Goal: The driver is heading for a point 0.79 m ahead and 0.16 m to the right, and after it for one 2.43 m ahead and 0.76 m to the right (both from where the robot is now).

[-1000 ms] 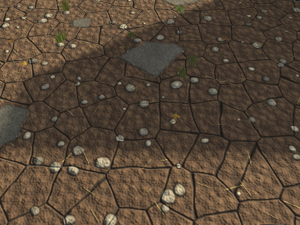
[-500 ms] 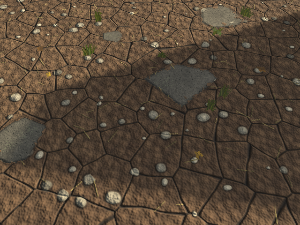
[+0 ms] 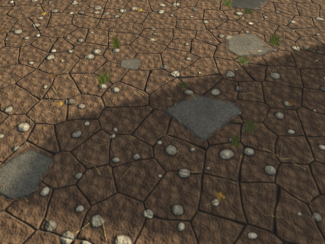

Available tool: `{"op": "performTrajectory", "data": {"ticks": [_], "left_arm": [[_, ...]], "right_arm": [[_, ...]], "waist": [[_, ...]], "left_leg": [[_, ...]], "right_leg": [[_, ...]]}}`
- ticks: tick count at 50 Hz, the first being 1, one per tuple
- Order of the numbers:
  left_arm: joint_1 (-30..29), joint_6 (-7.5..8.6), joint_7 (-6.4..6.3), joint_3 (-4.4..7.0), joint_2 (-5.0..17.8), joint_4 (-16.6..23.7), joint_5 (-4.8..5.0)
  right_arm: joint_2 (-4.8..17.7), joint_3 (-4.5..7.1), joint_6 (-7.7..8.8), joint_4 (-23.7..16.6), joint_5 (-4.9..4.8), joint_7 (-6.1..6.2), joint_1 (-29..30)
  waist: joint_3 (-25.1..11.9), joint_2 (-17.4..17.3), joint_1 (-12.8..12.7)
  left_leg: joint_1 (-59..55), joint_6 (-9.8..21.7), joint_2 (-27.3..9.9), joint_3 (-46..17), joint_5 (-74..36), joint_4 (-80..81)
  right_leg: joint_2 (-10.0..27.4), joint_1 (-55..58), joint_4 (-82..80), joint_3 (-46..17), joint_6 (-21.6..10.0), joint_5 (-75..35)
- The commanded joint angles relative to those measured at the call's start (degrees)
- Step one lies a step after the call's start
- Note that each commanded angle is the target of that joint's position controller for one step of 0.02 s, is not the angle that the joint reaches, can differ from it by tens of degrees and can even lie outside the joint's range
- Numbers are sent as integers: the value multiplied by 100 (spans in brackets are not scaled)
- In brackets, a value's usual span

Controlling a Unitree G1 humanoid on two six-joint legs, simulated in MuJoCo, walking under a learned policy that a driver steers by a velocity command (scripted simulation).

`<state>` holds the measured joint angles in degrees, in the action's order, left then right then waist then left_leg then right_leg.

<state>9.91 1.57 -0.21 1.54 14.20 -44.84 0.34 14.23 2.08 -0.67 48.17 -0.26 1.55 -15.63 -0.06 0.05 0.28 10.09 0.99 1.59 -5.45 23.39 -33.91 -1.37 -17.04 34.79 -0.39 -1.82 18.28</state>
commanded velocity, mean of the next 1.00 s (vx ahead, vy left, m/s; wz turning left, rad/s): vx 0.43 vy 0.00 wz -0.38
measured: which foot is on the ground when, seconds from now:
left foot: down 0.00-0.14, up 0.16-0.26, down 0.28-0.74, up 0.76-1.00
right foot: down 0.00-0.28, up 0.30-0.72, down 0.74-1.00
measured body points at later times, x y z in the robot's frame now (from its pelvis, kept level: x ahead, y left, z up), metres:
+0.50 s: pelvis +0.14 +0.05 +0.01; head +0.16 +0.07 +0.46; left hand +0.32 +0.29 -0.10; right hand +0.13 -0.22 -0.10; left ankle +0.04 +0.14 -0.73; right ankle +0.18 -0.13 -0.65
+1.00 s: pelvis +0.38 -0.03 +0.01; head +0.41 -0.05 +0.46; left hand +0.58 +0.19 -0.09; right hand +0.44 -0.35 -0.07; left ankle +0.59 +0.11 -0.65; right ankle +0.36 -0.09 -0.73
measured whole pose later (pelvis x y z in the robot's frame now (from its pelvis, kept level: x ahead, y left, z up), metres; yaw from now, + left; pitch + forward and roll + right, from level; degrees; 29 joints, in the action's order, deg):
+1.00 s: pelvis +0.38 -0.03 +0.01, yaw -26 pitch +1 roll -1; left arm 17.5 2.8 0.7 3.8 15.6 -41.0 0.4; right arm 17.3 2.5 5.6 37.8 1.5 1.2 -7.6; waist 2.4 -1.6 -2.3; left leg 39.5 -3.8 -7.4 -6.8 8.1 -52.6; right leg -8.7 -11.6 20.5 -5.1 -6.5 9.2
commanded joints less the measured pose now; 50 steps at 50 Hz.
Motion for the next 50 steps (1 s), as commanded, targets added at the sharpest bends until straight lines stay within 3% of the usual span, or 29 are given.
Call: {"op": "performTrajectory", "data": {"ticks": [1, 4, 7, 9, 10, 11, 12, 13, 14, 15, 16, 17, 18, 21, 26, 30, 33, 35, 36, 37, 38, 39, 40, 41, 42, 43, 45, 48, 50], "left_arm": [[-98, 257, 2, 175, 646, 326, 69], [176, 426, 70, 213, 757, 282, 89], [819, 440, 94, 338, 1105, 119, 141], [1182, 394, 110, 389, 1234, 24, 143], [1203, 357, 115, 390, 1223, 21, 158], [1007, 294, 100, 376, 1184, 86, 188], [435, 199, 70, 368, 1210, 248, 243], [-208, 81, 4, 370, 1209, 440, 275], [-466, 68, -44, 267, 766, 608, 192], [-177, 148, -96, 142, 361, 731, 80], [129, 221, -99, 243, 750, 659, 119], [337, 231, -39, 283, 808, 528, 204], [337, 218, -3, 284, 739, 428, 231], [256, 177, 131, 289, 535, 381, 214], [-624, 151, 238, 165, 251, 899, 155], [-1281, 200, 390, 102, 191, 1285, 131], [-1121, 169, 462, 220, 463, 1385, 135], [-171, 99, 438, 394, 797, 1204, 156], [762, 73, 357, 551, 1085, 975, 141], [1464, -11, 214, 636, 1348, 767, 92], [1119, 55, 165, 654, 1719, 981, 57], [1189, 85, 137, 573, 1286, 963, 22], [881, 145, 132, 500, 1067, 965, 11], [476, 200, 171, 453, 950, 978, 38], [163, 246, 182, 404, 797, 1050, 19], [-3, 257, 174, 393, 781, 1121, -32], [-24, 283, 158, 400, 789, 1062, 16], [221, 263, 58, 456, 1031, 924, -2], [385, 180, 1, 456, 1037, 791, 25]], "right_arm": [[593, 130, 316, -329, -74, 0, -41], [541, 123, 540, -418, -91, -77, 3], [505, 133, 704, -523, -69, -167, 45], [460, 109, 758, -732, -59, -192, 476], [432, 85, 760, -837, -95, -213, 663], [413, 68, 769, -850, -153, -245, 668], [416, 88, 788, -676, -187, -279, 221], [499, 176, 777, -261, -133, -290, -748], [987, 365, 691, 26, 18, -238, -1514], [1517, 485, 678, -78, 54, -219, -1872], [1230, 400, 681, -182, 82, -201, -1581], [814, 292, 689, -294, 67, -163, -1124], [633, 256, 677, -331, 50, -152, -862], [441, 197, 613, -295, 122, -130, -781], [722, 231, 611, -291, 106, -12, -509], [956, 261, 593, -121, 29, 77, -814], [1175, 323, 506, -105, 1, 166, -805], [1324, 380, 410, -186, 21, 219, -611], [1321, 379, 410, -287, -6, 192, -360], [1043, 285, 488, -430, 73, 135, -385], [323, 37, 655, -674, 124, -33, -1074], [901, 155, 886, -804, -43, -176, -482], [1046, 184, 966, -1057, -244, -210, 58], [959, 172, 975, -1062, -177, -177, 116], [971, 207, 909, -968, -36, -124, -19], [989, 232, 818, -942, 28, -115, -206], [902, 224, 686, -984, 125, -77, -267], [714, 153, 625, -1255, 202, -6, 368], [533, 79, 646, -1317, 207, -16, 740]], "waist": [[666, 15, -31], [495, 166, -98], [39, 820, -193], [-73, 1012, -332], [32, 909, -331], [96, 752, -205], [108, 694, 194], [-9, 717, 757], [-265, -127, 1037], [-452, -1500, 982], [-168, -1066, 745], [280, -680, 499], [446, -566, 410], [320, -725, 317], [696, -399, 331], [708, -406, 428], [274, -682, 91], [-308, -846, -501], [-724, -677, -1017], [-1123, 150, -1164], [-1848, 1376, -389], [-2029, 567, -842], [-942, 233, -665], [-254, -350, -254], [-82, -371, -25], [22, -192, 166], [76, 5, 269], [226, 169, 79], [112, 280, -102]], "left_leg": [[1229, 524, -313, -433, 1257, 777], [1305, 555, -241, -340, 614, 408], [1790, 297, 1, 274, -728, -629], [2458, 184, 70, 313, 511, -1274], [2647, 204, -35, 228, 1147, -1168], [2313, 247, -153, 170, 1113, -567], [1112, 306, -162, 239, 295, 612], [-714, 284, -139, 374, -1343, 1691], [-2252, 296, -714, -432, -1481, 1639], [-2875, 788, -2040, -2495, -1629, 1991], [-2368, 1236, -2491, -2737, -1863, 1849], [-2312, 1113, -2252, -2059, -2041, 1829], [-2282, 801, -1923, -1373, -2359, 1866], [-1974, 265, -1490, -140, -4193, 1871], [-941, 304, -1221, 797, -4007, 2500], [-1066, 235, -1362, 1227, -4896, 2403], [-1599, 169, -1507, 1446, -7336, 1524], [-1581, 192, -1625, 1441, -8271, 175], [-969, 183, -1462, 1506, -7718, -1029], [520, 101, -933, 1439, -3931, -2898], [2856, -164, 203, 649, 1015, -5126], [3469, 8, -13, -363, 670, -5350], [3633, 116, -277, -280, 71, -4852], [3384, 87, -506, -170, -259, -4230], [3030, -1, -688, -153, -461, -3798], [2640, -95, -800, -155, -587, -3619], [2365, -326, -867, 31, -730, -3189], [2333, -579, -762, 236, -1581, -2106], [1935, -594, -534, 371, -2312, -1066]], "right_leg": [[470, 88, -836, -893, -554, 1837], [660, 479, -901, -1365, -819, 1307], [1473, 1567, -1165, -2689, -1418, -470], [1895, 2183, -1383, -3336, -1729, -1575], [2013, 2185, -1448, -3428, -1717, -1607], [1955, 1836, -1492, -3197, -1530, -1488], [1608, 981, -1518, -2623, -1206, -1531], [1089, -147, -1231, -1902, -808, -1611], [295, -1439, 180, -985, -290, -1293], [-432, -2559, 1746, -699, 3, 794], [-157, -2840, 2555, -1149, 8, 1287], [52, -3161, 2844, -1269, -16, 836], [156, -3311, 2810, -1172, -24, 343], [274, -3079, 2888, -752, 3, -556], [340, -2646, 1517, -122, 199, -1617], [222, -2113, 349, 442, 9, -1933], [-160, -1522, 172, 764, -361, -1441], [-345, -425, 162, 718, -683, -1074], [-375, 942, -341, 470, -925, -1488], [381, 2646, -522, -730, -1212, -1370], [1970, 4370, -858, -4113, -2494, -781], [2008, 4066, -1749, -4611, -2448, 529], [1773, 3064, -2051, -3820, -2094, 753], [1495, 1983, -2234, -3235, -1854, 233], [1235, 1354, -2282, -2776, -1711, -369], [1045, 795, -2381, -2465, -1667, -789], [863, 113, -2434, -2049, -1655, -1433], [566, -447, -2305, -1524, -1499, -2271], [279, -504, -1916, -1038, -1185, -3082]]}}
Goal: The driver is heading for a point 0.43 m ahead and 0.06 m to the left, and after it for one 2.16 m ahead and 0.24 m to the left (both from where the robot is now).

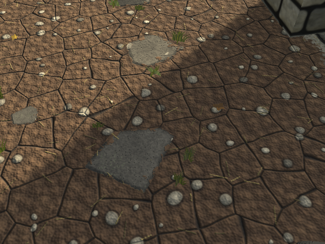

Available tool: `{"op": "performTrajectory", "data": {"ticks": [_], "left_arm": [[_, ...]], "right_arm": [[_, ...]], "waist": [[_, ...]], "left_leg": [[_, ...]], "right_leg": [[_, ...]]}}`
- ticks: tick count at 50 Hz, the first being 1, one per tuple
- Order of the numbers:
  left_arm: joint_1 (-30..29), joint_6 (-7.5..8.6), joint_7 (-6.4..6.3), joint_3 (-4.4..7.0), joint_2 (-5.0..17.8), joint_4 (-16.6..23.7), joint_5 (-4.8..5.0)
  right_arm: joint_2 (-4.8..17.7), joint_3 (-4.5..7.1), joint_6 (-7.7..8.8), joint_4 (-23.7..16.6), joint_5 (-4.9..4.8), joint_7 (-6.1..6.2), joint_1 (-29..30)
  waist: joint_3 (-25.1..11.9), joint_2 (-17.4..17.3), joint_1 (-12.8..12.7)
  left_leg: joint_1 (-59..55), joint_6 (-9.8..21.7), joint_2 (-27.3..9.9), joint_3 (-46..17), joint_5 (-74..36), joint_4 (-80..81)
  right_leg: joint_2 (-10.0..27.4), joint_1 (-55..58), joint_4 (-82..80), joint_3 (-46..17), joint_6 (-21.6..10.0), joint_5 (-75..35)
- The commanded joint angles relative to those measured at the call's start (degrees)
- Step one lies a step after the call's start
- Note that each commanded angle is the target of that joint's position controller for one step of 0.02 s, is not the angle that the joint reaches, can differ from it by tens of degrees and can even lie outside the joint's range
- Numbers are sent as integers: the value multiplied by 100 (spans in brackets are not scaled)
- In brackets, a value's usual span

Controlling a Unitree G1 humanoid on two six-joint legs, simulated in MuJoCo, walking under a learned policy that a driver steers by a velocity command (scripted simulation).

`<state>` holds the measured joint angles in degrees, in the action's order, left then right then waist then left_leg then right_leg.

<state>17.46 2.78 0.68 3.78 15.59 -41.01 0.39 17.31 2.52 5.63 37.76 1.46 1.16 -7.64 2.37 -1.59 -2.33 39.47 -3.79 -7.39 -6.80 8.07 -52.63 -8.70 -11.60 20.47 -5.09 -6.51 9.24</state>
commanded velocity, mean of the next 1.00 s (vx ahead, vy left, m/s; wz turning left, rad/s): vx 0.14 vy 0.00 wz -0.12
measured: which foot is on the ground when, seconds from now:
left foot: up 0.00-0.16, down 0.18-1.00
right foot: down 0.00-0.20, up 0.22-0.46, down 0.48-0.98, up 1.00-1.00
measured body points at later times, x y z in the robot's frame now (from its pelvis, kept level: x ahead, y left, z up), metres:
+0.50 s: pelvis +0.15 +0.05 -0.01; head +0.17 +0.05 +0.44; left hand +0.28 +0.30 -0.13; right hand +0.28 -0.20 -0.13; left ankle +0.24 +0.15 -0.74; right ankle +0.14 -0.09 -0.75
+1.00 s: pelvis +0.24 +0.05 -0.02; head +0.24 +0.06 +0.43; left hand +0.31 +0.30 -0.16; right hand +0.30 -0.23 -0.13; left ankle +0.24 +0.14 -0.74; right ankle +0.14 -0.09 -0.73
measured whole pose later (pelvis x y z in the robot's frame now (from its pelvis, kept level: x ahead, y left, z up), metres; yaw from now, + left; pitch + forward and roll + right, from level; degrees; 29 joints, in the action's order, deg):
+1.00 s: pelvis +0.24 +0.05 -0.02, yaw -6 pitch -1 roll +1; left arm 20.0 2.5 -1.5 2.6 13.7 -51.0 1.3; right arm 14.4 3.1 5.6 50.0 -1.2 -1.1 -14.9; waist -0.2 1.7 -0.1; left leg 15.0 2.8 2.1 1.9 19.1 -35.1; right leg 1.0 -11.3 42.6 -4.5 0.1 26.3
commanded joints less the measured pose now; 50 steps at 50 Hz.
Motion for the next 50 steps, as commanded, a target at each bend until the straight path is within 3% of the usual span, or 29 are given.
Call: {"op": "performTrajectory", "data": {"ticks": [1, 3, 5, 7, 8, 9, 10, 11, 12, 13, 14, 16, 18, 21, 23, 24, 25, 27, 31, 37, 39, 41, 43, 44, 46, 47, 48, 49, 50], "left_arm": [[-166, 15, -113, 230, 889, 316, 51], [103, -61, -145, 209, 872, 170, 81], [157, -127, -174, 179, 810, 110, 77], [94, -160, -203, 151, 749, 103, 24], [-71, -163, -215, 124, 679, 130, 20], [-57, -130, -211, 65, 495, 181, -26], [434, -57, -185, -30, 246, 204, -123], [1138, -52, -165, -73, 318, 4, -5], [1099, -125, -152, 10, 742, -79, 42], [522, -255, -181, 65, 851, -13, 76], [216, -394, -224, 70, 788, 13, 61], [90, -578, -272, 39, 543, 40, 9], [214, -561, -289, -39, 269, -80, -38], [292, -495, -250, -35, 242, -231, -73], [127, -474, -224, -42, 285, -196, -182], [-34, -465, -237, -23, 477, -79, -234], [-179, -472, -256, 66, 817, -124, -158], [-284, -383, -243, -20, 410, -182, -158], [-257, -198, -246, -45, 341, -269, -111], [-167, -194, -262, -54, 329, -424, -74], [19, -223, -260, -35, 360, -569, -37], [93, -211, -257, 19, 544, -571, 15], [259, -95, -249, 75, 761, -608, 67], [221, -30, -247, 99, 829, -631, 96], [-36, 46, -222, 75, 725, -623, 116], [-295, 45, -202, 52, 626, -563, 112], [-646, 74, -209, -7, 421, -391, 117], [-747, 169, -230, -53, 191, -213, 75], [-761, 273, -237, -13, 363, -134, 83]], "right_arm": [[164, 7, 36, -307, 18, -4, 149], [192, 12, 51, -353, -76, -68, 389], [315, 50, 52, -408, -95, -128, 517], [479, 133, 91, -401, -47, -171, 359], [477, 154, 132, -323, -13, -179, 83], [633, 185, 186, -298, 75, -153, -182], [941, 209, 194, -345, 216, -122, -521], [703, 197, 73, -136, 158, -145, -882], [404, 118, -22, -125, -47, -185, -894], [276, 70, -100, -158, -100, -186, -620], [206, 11, -169, -180, -62, -190, -268], [262, -3, -283, -202, -4, -199, 347], [296, 33, -339, -145, 29, -176, 415], [263, 21, -381, -24, -74, -137, 279], [116, -44, -383, 98, -106, -134, 102], [59, -71, -364, 157, -57, -149, 11], [130, -35, -355, 131, -20, -170, -139], [135, -24, -346, 151, -21, -145, 96], [60, -15, -355, 335, -52, -94, -124], [78, 22, -404, 555, -98, -65, -162], [41, 28, -452, 709, -125, -48, -285], [98, 60, -428, 718, -187, -32, -194], [26, 59, -241, 635, -282, -69, -13], [19, 59, -132, 606, -308, -95, 55], [35, 85, 28, 739, -307, -172, -265], [110, 136, 59, 961, -304, -199, -762], [430, 245, 83, 1157, -288, -213, -1262], [992, 419, 97, 1340, -296, -244, -1893], [922, 373, 99, 1367, -209, -275, -2264]], "waist": [[-280, 494, 3], [-496, 626, -165], [-555, 721, -193], [-674, 812, -44], [-728, 818, 168], [-975, 630, 277], [-1666, -303, 164], [-2428, -1468, 191], [-2337, -930, 238], [-1701, -477, 329], [-1257, -252, 264], [-601, -516, 13], [-582, -802, 14], [-858, -695, 3], [-729, -504, 3], [-556, -251, 84], [-267, 383, 372], [-98, 546, 254], [-251, 491, 264], [-352, 260, 222], [-339, 357, 200], [144, 650, 121], [567, 1082, 39], [747, 1150, 55], [616, 1144, 319], [386, 1032, 559], [277, 417, 755], [31, -1051, 874], [-204, -1444, 1008]], "left_leg": [[-1204, -108, 513, 564, -1185, 1203], [-1380, -84, 686, 525, -1579, 1642], [-1267, 32, 715, 391, -1292, 2000], [-1438, 252, 745, 318, -942, 2352], [-1835, 408, 722, 374, -1245, 2752], [-2611, 623, 379, 206, -2586, 2932], [-4211, 1240, -741, -735, -5058, 2357], [-5183, 2219, -1691, -2076, -5215, 2398], [-4892, 2205, -1641, -2476, -3396, 2661], [-4367, 1938, -1324, -2141, -2111, 2881], [-3725, 1737, -1075, -1817, -1209, 3126], [-2412, 1417, -543, -1067, -182, 3595], [-2010, 1376, -181, -490, -341, 3642], [-2159, 1428, -204, -403, 92, 3449], [-1831, 1069, -36, -336, 1174, 3433], [-1636, 789, 115, -232, 1748, 3299], [-1762, 562, 494, 161, 1792, 3227], [-2389, 436, 610, 363, 1119, 2815], [-2574, 548, 609, 412, 119, 2549], [-2769, 523, 585, 415, -608, 2401], [-2709, 526, 810, 646, 696, 2249], [-2040, 556, 1009, 836, 1993, 1878], [-1321, 617, 1015, 992, 1739, 1229], [-1171, 723, 874, 864, 1577, 1192], [-1727, 910, 767, 784, 1343, 1818], [-2598, 973, 773, 711, 1048, 2214], [-3194, 1145, 469, 6, 1203, 2718], [-4302, 1695, -407, -1816, 1196, 3468], [-4992, 2216, -1268, -3406, 740, 4052]], "right_leg": [[971, -935, -329, -507, -598, -2247], [1105, -568, -113, -702, -499, -2003], [1313, -41, 270, -1019, -453, -1931], [1489, 397, 765, -1378, -339, -2036], [1398, 427, 1093, -1378, -215, -2103], [1069, 252, 1676, -1222, 21, -1913], [639, -702, 2897, -940, 340, 38], [236, -1572, 4132, -584, 703, 3028], [550, -1834, 4559, -682, 851, 3146], [697, -2052, 4811, -537, 999, 2805], [838, -2036, 4681, -387, 1080, 2543], [1050, -1377, 3584, -102, 1133, 2145], [945, -643, 2685, 224, 1134, 1855], [922, 35, 1445, 341, 990, 675], [990, 486, 726, 260, 778, -16], [1334, 481, 566, -134, 608, -58], [1372, -172, 601, -232, 371, 851], [1246, -874, 324, -191, 393, 1635], [1205, -614, 517, -116, 567, 536], [1133, -430, 672, -30, 561, -90], [1085, -467, 478, -46, 434, 1225], [1363, -613, 73, -554, 57, 2757], [2113, -369, -534, -1639, -419, 3351], [2372, -338, -615, -1996, -587, 3095], [2310, -322, -337, -1737, -492, 2049], [2030, -639, -18, -1300, -277, 1604], [1438, -1071, 863, -508, 84, 958], [612, -2086, 2721, 451, 559, 812], [514, -3085, 4102, 92, 652, 2210]]}}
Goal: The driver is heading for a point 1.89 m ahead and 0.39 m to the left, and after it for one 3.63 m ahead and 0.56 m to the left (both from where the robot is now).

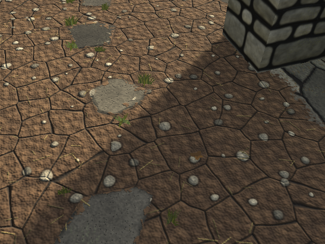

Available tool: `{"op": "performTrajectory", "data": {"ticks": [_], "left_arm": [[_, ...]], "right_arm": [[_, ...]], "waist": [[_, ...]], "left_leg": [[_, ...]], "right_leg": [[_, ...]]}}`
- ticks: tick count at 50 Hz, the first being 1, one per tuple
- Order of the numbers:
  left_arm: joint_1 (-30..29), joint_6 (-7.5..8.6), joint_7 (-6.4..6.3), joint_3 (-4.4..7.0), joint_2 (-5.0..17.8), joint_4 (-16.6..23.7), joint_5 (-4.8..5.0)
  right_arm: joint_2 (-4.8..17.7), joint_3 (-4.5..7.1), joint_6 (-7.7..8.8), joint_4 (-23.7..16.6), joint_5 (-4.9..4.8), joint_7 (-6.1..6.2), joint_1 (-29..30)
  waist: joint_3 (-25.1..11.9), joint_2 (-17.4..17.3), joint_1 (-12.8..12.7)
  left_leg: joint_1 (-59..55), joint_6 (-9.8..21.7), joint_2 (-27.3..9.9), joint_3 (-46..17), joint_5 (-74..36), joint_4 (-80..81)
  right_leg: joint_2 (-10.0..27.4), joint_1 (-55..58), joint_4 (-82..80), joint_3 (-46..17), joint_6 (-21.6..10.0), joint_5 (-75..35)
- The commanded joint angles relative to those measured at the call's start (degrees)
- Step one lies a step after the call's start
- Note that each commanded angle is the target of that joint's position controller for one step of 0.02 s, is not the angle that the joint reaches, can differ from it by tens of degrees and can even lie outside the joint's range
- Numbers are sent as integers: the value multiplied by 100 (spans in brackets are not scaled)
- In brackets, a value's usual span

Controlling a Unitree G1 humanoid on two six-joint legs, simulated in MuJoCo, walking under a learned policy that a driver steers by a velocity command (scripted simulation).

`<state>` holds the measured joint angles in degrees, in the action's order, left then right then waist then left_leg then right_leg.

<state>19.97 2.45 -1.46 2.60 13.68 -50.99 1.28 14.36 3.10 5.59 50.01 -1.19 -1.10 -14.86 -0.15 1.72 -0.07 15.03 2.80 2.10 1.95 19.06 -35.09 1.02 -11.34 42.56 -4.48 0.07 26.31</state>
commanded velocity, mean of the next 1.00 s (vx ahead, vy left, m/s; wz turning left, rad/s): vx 0.46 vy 0.00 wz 0.27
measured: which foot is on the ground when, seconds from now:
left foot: down 0.00-0.42, up 0.44-0.96, down 0.98-1.00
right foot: up 0.00-0.38, down 0.40-0.98, up 1.00-1.00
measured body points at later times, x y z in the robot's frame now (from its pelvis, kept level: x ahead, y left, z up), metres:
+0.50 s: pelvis +0.22 -0.06 +0.00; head +0.25 -0.08 +0.45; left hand +0.39 +0.20 -0.09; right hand +0.23 -0.33 -0.14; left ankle +0.07 +0.08 -0.64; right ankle +0.31 -0.15 -0.73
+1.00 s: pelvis +0.48 +0.00 -0.01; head +0.51 +0.03 +0.44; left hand +0.40 +0.28 -0.15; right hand +0.75 -0.16 -0.10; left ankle +0.56 +0.12 -0.73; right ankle +0.32 -0.16 -0.70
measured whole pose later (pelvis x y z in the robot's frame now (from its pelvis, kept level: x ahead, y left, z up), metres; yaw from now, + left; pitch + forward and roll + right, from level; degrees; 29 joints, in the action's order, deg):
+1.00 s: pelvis +0.48 +0.00 -0.01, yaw +20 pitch +1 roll -1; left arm 18.0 2.3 -1.0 3.8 16.1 -53.4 0.3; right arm 14.7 3.7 2.0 39.9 -1.7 -3.0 -4.2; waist 3.4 -0.5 -2.0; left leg 29.2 6.9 0.4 4.2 8.6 -35.8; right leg 5.0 1.2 38.0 15.1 1.7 27.8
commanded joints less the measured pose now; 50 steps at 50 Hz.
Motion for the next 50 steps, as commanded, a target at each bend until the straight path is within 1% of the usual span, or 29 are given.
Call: {"op": "performTrajectory", "data": {"ticks": [1, 2, 3, 5, 7, 10, 13, 16, 18, 19, 20, 21, 22, 23, 24, 25, 26, 28, 31, 34, 37, 40, 43, 44, 46, 47, 48, 49, 50], "left_arm": [[-872, 356, 22, 164, 714, 803, 93], [-822, 373, 68, 144, 635, 730, 130], [-915, 376, 101, 145, 589, 717, 103], [-1042, 334, 170, 167, 505, 714, 17], [-1244, 294, 230, 121, 334, 769, -34], [-1880, 304, 268, 11, 147, 987, -41], [-2225, 298, 309, 9, 310, 1104, 10], [-2333, 307, 343, 57, 548, 1202, 24], [-1990, 337, 335, 156, 755, 1150, 0], [-1329, 339, 300, 265, 927, 960, -6], [-284, 333, 239, 396, 1188, 683, -5], [530, 309, 193, 526, 1772, 545, -151], [663, 303, 242, 440, 1546, 480, -143], [168, 340, 258, 306, 1127, 525, -96], [-317, 362, 255, 237, 915, 582, -71], [-723, 392, 271, 184, 732, 581, -101], [-977, 435, 281, 149, 574, 572, -154], [-1118, 497, 287, 158, 497, 472, -194], [-1015, 552, 232, 217, 681, 307, -224], [-819, 513, 139, 236, 789, 190, -242], [-699, 449, 71, 250, 929, 148, -211], [-309, 344, 46, 279, 1036, 20, -164], [-72, 192, 60, 312, 1114, -61, -99], [-94, 146, 59, 326, 1162, -55, -76], [-235, 75, 28, 372, 1340, 18, -40], [-303, 29, 6, 392, 1416, 53, -28], [-406, -6, -10, 393, 1451, 91, -2], [-457, 25, -24, 350, 1380, 179, -35], [53, 183, 85, 68, 439, 486, -264]], "right_arm": [[928, 207, 113, 86, 98, -38, -1205], [792, 172, 109, -17, 107, -26, -928], [699, 127, 90, -60, 90, -21, -759], [461, 22, 9, -31, 102, -5, -707], [539, 25, -61, 51, 79, 57, -888], [842, 74, -113, 76, 82, 168, -902], [989, 116, -107, 172, 26, 186, -1050], [979, 149, -114, 249, -34, 183, -996], [1043, 179, -159, 247, -22, 177, -917], [1025, 169, -191, 226, 2, 173, -843], [896, 111, -217, 151, 63, 174, -802], [281, -68, -180, -3, 132, 156, -1324], [103, -128, -87, 63, -29, 156, -1556], [773, 62, -34, -32, -199, 158, -1096], [892, 105, -22, -170, -215, 174, -657], [808, 118, -47, -177, -134, 206, -508], [718, 157, -118, -129, -76, 223, -585], [461, 148, -274, -58, -75, 200, -780], [442, 184, -406, -244, -52, 220, -453], [450, 200, -368, -402, -20, 165, -53], [372, 147, -315, -585, 2, 41, 495], [256, 65, -295, -881, 6, -76, 1126], [236, 26, -290, -1194, -15, -203, 1533], [267, 35, -292, -1278, -22, -240, 1555], [455, 124, -321, -1358, -27, -273, 1297], [627, 220, -340, -1296, -42, -268, 841], [904, 378, -348, -1132, -58, -226, 61], [1327, 596, -394, -880, -56, -109, -931], [1997, 710, -394, -829, -89, -21, -973]], "waist": [[203, -1127, 502], [241, -785, 367], [345, -529, 318], [341, -621, 256], [363, -672, 304], [471, -601, 403], [574, -761, 453], [690, -734, 292], [454, -734, -8], [49, -695, -371], [-641, -563, -823], [-1658, 698, -773], [-2172, 1583, -692], [-1171, 988, -641], [-534, 711, -472], [-187, 385, -270], [-68, 466, -71], [6, 484, 109], [258, 210, 148], [378, 85, 55], [506, -28, -130], [698, -150, -405], [772, -104, -507], [726, -47, -449], [344, 224, -177], [33, 349, 115], [-395, 327, 575], [-901, -15, 1062], [-1300, -1606, 428]], "left_leg": [[-2517, 1482, -2292, -3952, -579, 2137], [-2419, 1315, -2117, -3391, -647, 2106], [-2270, 1172, -1963, -2879, -838, 2218], [-1919, 913, -1585, -2012, -1477, 2462], [-1762, 901, -1394, -1497, -1929, 2621], [-1290, 854, -1269, -1033, -1913, 2781], [-990, 834, -1395, -933, -1615, 2904], [-1331, 710, -1665, -924, -1805, 2796], [-1466, 587, -1666, -925, -2945, 2204], [-1341, 466, -1452, -769, -3750, 1377], [-660, 274, -1132, -591, -3540, 79], [1233, -80, -366, -218, -1357, -2202], [2159, -128, 91, -808, 1365, -3505], [2638, -40, -248, -1079, 1055, -4022], [2706, 47, -540, -896, 532, -3965], [2447, 38, -765, -848, 74, -3684], [2114, 33, -946, -900, -239, -3397], [1717, -5, -1047, -861, -497, -3266], [2185, -86, -1063, -962, -1053, -2939], [2590, -173, -989, -1006, -1846, -2141], [2558, -184, -948, -624, -2385, -1246], [2794, -105, -931, -340, -2356, -638], [2965, 28, -838, -53, -1852, -262], [2815, 101, -748, 79, -1598, -172], [2036, 308, -358, 445, -1042, -153], [1394, 445, -113, 582, -776, -179], [266, 644, 128, 607, -916, 113], [-1505, 921, -37, -12, -1092, 449], [-3622, 1915, -1622, -3055, -522, 676]], "right_leg": [[-122, -3503, 2542, -229, -154, 470], [113, -3629, 2681, -186, -295, 9], [317, -3724, 2519, -83, -366, -442], [521, -3318, 1934, 114, -326, -1030], [457, -3144, 1285, 377, -146, -1367], [307, -2659, -98, 541, 44, -2104], [173, -2073, -789, 570, 67, -2644], [211, -1980, -1114, 393, -176, -2624], [48, -1301, -1245, 454, -344, -2332], [-95, -409, -1311, 550, -467, -2205], [130, 1078, -1210, 329, -636, -2067], [1636, 3234, -1401, -1724, -1250, -1113], [2315, 3420, -2637, -3890, -1633, 293], [2144, 2556, -2897, -3373, -1331, 835], [1990, 1748, -2961, -2507, -1121, 419], [1748, 1001, -3123, -1804, -1012, -309], [1510, 545, -3269, -1195, -899, -842], [1326, 80, -3520, -510, -904, -1401], [1342, 16, -3721, 103, -1020, -1944], [1332, 318, -3774, 538, -1029, -2280], [1290, 542, -3818, 1010, -948, -2522], [1435, 1126, -3692, 1272, -936, -2823], [1584, 1785, -3324, 1477, -894, -3437], [1607, 1894, -3115, 1566, -848, -3986], [1594, 1998, -2367, 1747, -722, -6073], [1559, 1955, -1646, 1810, -661, -6951], [1421, 1591, -565, 1904, -528, -7089], [1193, 388, 1003, 1904, -271, -5847], [101, -2407, 3157, 1651, 113, -217]]}}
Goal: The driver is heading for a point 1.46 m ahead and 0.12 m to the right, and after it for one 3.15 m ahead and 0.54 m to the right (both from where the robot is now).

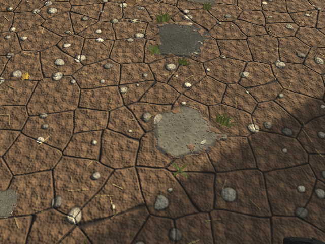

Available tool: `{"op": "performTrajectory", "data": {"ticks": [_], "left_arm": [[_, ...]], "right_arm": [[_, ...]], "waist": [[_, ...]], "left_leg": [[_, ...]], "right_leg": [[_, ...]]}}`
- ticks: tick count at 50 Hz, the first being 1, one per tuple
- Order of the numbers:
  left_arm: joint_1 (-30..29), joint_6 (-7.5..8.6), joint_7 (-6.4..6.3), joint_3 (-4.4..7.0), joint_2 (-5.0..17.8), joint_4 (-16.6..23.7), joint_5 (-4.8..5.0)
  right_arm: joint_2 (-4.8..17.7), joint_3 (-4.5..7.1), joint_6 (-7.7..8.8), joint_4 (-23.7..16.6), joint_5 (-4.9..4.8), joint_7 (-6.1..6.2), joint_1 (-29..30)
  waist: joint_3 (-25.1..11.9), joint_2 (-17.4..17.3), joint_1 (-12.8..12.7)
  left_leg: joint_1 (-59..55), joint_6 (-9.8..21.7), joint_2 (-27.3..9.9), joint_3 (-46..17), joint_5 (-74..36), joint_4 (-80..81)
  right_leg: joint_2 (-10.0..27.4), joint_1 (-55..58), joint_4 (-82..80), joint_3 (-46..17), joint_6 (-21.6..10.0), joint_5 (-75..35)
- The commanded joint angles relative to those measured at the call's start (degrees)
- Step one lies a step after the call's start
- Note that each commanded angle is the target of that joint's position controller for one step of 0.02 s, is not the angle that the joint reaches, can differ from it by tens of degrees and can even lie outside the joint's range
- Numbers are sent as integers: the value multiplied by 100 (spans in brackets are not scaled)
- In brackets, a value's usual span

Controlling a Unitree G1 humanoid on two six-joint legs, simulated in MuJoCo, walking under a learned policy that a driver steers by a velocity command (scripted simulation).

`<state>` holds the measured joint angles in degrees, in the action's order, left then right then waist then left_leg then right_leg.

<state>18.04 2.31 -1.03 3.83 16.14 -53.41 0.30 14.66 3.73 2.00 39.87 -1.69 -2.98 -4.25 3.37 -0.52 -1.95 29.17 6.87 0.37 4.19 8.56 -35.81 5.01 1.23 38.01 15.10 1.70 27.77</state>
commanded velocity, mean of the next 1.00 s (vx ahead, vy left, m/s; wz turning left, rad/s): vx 0.50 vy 0.00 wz -0.12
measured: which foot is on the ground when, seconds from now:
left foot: down 0.00-0.52, up 0.54-0.98, down 1.00-1.00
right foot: up 0.00-0.48, down 0.50-1.00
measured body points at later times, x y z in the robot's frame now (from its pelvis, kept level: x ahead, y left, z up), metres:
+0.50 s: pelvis +0.30 -0.02 +0.01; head +0.33 -0.02 +0.46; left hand +0.48 +0.24 -0.08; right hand +0.36 -0.31 -0.12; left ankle +0.12 +0.08 -0.71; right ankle +0.44 -0.11 -0.72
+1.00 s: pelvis +0.60 -0.02 +0.01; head +0.62 -0.03 +0.46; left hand +0.66 +0.27 -0.10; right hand +0.79 -0.29 -0.05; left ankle +0.74 +0.08 -0.72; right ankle +0.45 -0.10 -0.71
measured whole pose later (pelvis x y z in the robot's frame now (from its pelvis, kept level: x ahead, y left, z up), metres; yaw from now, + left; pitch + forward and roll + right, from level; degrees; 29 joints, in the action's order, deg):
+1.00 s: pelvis +0.60 -0.02 +0.01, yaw -12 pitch +3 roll +0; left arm 23.4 1.6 -1.0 3.9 17.1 -45.6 1.1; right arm 15.5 2.1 7.4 37.3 0.2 -0.9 -1.6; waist -0.3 -0.9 -5.0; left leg 25.4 0.7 1.5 -3.7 1.5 -24.6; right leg -6.8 -3.7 28.6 -14.2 -4.0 25.6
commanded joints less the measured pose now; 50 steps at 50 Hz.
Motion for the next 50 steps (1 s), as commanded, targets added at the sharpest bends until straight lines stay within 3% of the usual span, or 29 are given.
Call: {"op": "performTrajectory", "data": {"ticks": [1, 2, 3, 4, 5, 6, 8, 10, 13, 16, 19, 22, 23, 24, 25, 26, 27, 28, 29, 30, 31, 32, 35, 39, 42, 45, 48, 49, 50], "left_arm": [[-171, 483, 124, -58, 448, 855, 26], [-886, 628, 174, 40, 778, 1068, 254], [-965, 694, 157, 7, 710, 1124, 236], [-907, 688, 111, 34, 716, 1030, 93], [-698, 610, 109, 83, 784, 954, 35], [-564, 514, 127, 98, 771, 916, 12], [-522, 385, 128, 67, 586, 908, -71], [-904, 338, 111, 6, 443, 1048, -99], [-1495, 368, 152, -61, 332, 1176, -64], [-1884, 400, 229, -96, 338, 1246, 46], [-2126, 423, 324, -86, 453, 1378, 79], [-1903, 426, 433, -54, 562, 1403, 87], [-1583, 408, 435, 0, 671, 1333, 83], [-927, 388, 416, 106, 831, 1150, 65], [-107, 360, 380, 227, 1088, 956, 42], [478, 340, 352, 367, 1666, 952, 3], [683, 316, 381, 304, 1372, 858, 126], [441, 309, 366, 204, 1063, 928, 137], [91, 288, 336, 169, 927, 1054, 82], [-203, 276, 329, 129, 840, 1125, 28], [-383, 287, 307, 81, 709, 1193, -12], [-474, 275, 290, 65, 688, 1252, -31], [-374, 273, 200, 118, 830, 1280, 24], [-45, 204, 69, 181, 974, 1193, 105], [283, 119, 17, 188, 962, 1101, 138], [471, 33, -17, 188, 915, 1059, 151], [295, -26, -38, 209, 909, 1113, 105], [245, -19, -20, 154, 745, 1147, 76], [204, 12, 15, 39, 466, 1237, -3]], "right_arm": [[1641, 515, 61, -28, 51, 149, -2169], [1271, 405, 135, 29, 120, 125, -2013], [1089, 353, 185, -4, 87, 124, -1647], [886, 290, 198, -93, 74, 129, -1196], [695, 213, 211, -194, 140, 157, -912], [651, 188, 214, -245, 173, 173, -807], [755, 198, 254, -183, 136, 216, -888], [887, 221, 269, -70, 136, 286, -1087], [922, 210, 247, 52, 112, 338, -1291], [987, 203, 272, 228, 118, 321, -1529], [993, 210, 249, 421, 126, 320, -1685], [1089, 252, 176, 500, 132, 375, -1578], [1146, 265, 150, 479, 154, 393, -1475], [1148, 254, 100, 444, 169, 414, -1354], [1050, 195, 69, 355, 211, 457, -1361], [631, 49, 168, 165, 297, 425, -1994], [462, -41, 311, 227, 250, 356, -2007], [903, 35, 455, 82, 57, 278, -1520], [955, 27, 537, -68, -19, 252, -1000], [925, 29, 577, -131, 85, 269, -741], [959, 76, 557, -143, 211, 305, -748], [908, 84, 514, -162, 262, 317, -818], [731, 53, 388, -215, 284, 363, -856], [509, -27, 392, -454, 270, 372, -30], [473, -49, 455, -590, 190, 298, 508], [617, -2, 531, -690, 141, 220, 754], [821, 94, 612, -566, 121, 203, 257], [956, 167, 640, -420, 179, 233, -296], [1200, 237, 654, -332, 285, 274, -1122]], "waist": [[-2574, -820, 844], [-1810, -466, 1005], [-1247, -134, 734], [-869, 116, 451], [-754, -2, 228], [-694, -46, 121], [-590, -24, 61], [-397, -107, 166], [-276, -269, 430], [-126, -409, 656], [30, -369, 708], [-83, -419, 488], [-321, -490, 310], [-743, -429, -51], [-1302, -171, -392], [-2078, 1002, -191], [-2447, 1625, -254], [-1796, 1069, -385], [-1178, 556, -345], [-672, 106, -168], [-567, 93, 24], [-525, 249, 155], [-473, 389, 242], [-346, 422, -34], [-332, 503, -255], [-326, 543, -277], [-448, 770, 61], [-802, 730, 321], [-1559, 385, 701]], "left_leg": [[-5516, 1975, -2062, -5315, 1196, 1769], [-5098, 1579, -1883, -4490, 789, 1978], [-4243, 1348, -1633, -3689, 294, 1956], [-3378, 1168, -1371, -3075, -299, 2010], [-2804, 1076, -1223, -2642, -800, 2123], [-2452, 1048, -1135, -2458, -1053, 2253], [-1999, 1071, -1052, -2037, -1663, 2411], [-1797, 992, -921, -1670, -1874, 2536], [-1699, 664, -619, -1214, -1426, 2528], [-1975, 570, -831, -1207, -733, 2629], [-2865, 508, -1222, -1231, -968, 2427], [-3467, 313, -1430, -1045, -2163, 1973], [-3520, 225, -1373, -904, -3183, 1583], [-3430, 97, -1170, -651, -4119, 730], [-2785, -108, -905, -386, -3858, -540], [-651, -548, -172, -186, -1513, -2739], [839, -731, 521, -763, 2215, -3898], [1498, -585, 128, -1216, 2020, -4251], [1558, -498, -127, -1110, 1549, -4018], [1415, -490, -323, -1023, 1241, -3510], [1034, -520, -501, -1039, 991, -3021], [767, -584, -537, -1015, 898, -2783], [653, -846, -518, -839, 601, -2060], [399, -1049, -278, -774, -860, -425], [10, -1056, -37, -745, -1429, 351], [-22, -961, 53, -914, -1121, 835], [-668, -686, 43, -853, -627, 1144], [-1557, -473, -61, -809, -760, 1303], [-2990, -75, -839, -1481, -628, 1051]], "right_leg": [[-730, -4438, 4460, -1820, -88, 648], [-401, -4958, 4370, -2056, -254, 108], [-135, -4838, 3841, -2034, -349, -417], [62, -4450, 3309, -2008, -309, -696], [231, -4002, 2995, -2024, -259, -929], [281, -3729, 2808, -1990, -189, -1048], [289, -3578, 2353, -1826, 5, -1304], [262, -3702, 1618, -1728, 150, -1905], [61, -3420, 220, -1613, 145, -3194], [-45, -3334, -440, -1542, 20, -3845], [-56, -3852, -714, -1625, -267, -3406], [-202, -3728, -797, -1577, -576, -2581], [-397, -3237, -770, -1429, -682, -2344], [-649, -2333, -861, -1224, -826, -2391], [-502, -997, -798, -1579, -1020, -2633], [830, 1158, -822, -3977, -1921, -2298], [1402, 2071, -1945, -6178, -2441, -1087], [1300, 1730, -2160, -5823, -2123, -351], [1095, 930, -2222, -5089, -1910, -524], [884, 61, -2330, -4545, -1817, -1121], [701, -455, -2421, -4186, -1743, -1709], [547, -762, -2518, -4011, -1748, -2120], [361, -1228, -2645, -3506, -1823, -2970], [-15, -1542, -2581, -3052, -1507, -2973], [-40, -1519, -2416, -3200, -1371, -2677], [134, -942, -1987, -3694, -1313, -2506], [250, -638, -1428, -3986, -1173, -2956], [17, -743, -877, -3785, -1028, -3410], [-252, -1326, 448, -3406, -850, -3019]]}}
